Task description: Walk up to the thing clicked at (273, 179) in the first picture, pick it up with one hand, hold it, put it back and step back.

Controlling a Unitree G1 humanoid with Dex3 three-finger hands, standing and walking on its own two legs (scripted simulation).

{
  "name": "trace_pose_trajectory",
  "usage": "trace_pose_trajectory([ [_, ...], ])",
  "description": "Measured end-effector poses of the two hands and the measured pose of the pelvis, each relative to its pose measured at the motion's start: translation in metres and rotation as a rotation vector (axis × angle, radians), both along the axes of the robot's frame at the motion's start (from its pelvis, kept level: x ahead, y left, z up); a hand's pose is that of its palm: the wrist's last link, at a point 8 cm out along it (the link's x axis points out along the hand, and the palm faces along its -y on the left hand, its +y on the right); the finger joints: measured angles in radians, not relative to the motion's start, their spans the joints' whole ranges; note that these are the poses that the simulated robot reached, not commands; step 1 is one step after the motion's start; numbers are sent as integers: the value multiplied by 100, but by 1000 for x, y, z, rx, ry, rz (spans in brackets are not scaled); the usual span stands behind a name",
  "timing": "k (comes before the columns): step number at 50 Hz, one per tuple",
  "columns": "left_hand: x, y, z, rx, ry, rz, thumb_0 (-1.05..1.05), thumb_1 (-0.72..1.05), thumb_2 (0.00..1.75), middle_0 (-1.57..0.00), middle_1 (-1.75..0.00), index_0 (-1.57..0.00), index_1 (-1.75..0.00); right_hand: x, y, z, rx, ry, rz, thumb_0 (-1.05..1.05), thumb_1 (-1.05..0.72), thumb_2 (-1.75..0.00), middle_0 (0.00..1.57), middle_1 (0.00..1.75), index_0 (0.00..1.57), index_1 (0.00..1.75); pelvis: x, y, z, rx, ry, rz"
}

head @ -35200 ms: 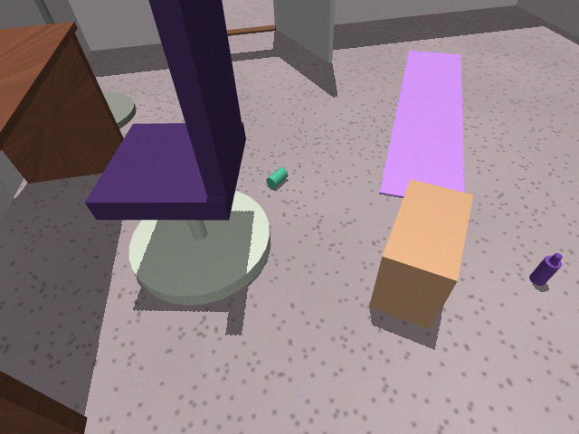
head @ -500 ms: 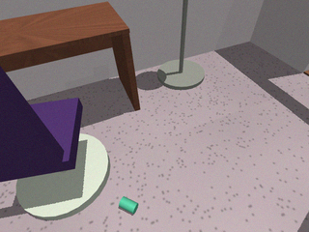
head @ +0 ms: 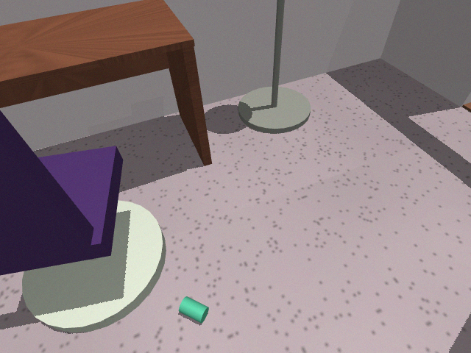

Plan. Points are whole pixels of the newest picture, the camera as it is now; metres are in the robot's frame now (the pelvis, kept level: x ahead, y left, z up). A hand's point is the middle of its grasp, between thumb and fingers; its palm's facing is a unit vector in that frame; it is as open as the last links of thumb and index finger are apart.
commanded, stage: stand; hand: left
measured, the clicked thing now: (193, 309) +0.43 +0.24 -0.75
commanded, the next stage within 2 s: none
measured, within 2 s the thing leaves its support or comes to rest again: neither
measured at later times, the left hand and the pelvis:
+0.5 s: hand out of the picture +0.09 +0.25 -0.15, palm faces -0.03 -0.94 -0.35, open 7.4 cm; pelvis +0.01 +0.00 +0.00, yaw +0 degrees
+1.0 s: hand out of the picture +0.08 +0.25 -0.15, palm faces -0.03 -0.94 -0.35, open 7.4 cm; pelvis +0.01 +0.00 +0.00, yaw +0 degrees
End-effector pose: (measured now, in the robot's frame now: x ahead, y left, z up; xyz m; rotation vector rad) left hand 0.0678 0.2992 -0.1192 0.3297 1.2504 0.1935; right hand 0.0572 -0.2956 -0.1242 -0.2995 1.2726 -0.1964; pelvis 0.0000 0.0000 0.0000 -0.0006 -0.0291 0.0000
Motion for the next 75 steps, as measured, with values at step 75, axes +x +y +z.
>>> trace_pose_trajectory([
  [75,12,-1,0,0,-5,-10,1,90,90,-20,-30,-20,-30,5,-2,2,-10,-8,-1,0,-90,-90,20,30,20,30,9,0,0,3,0,-11],
])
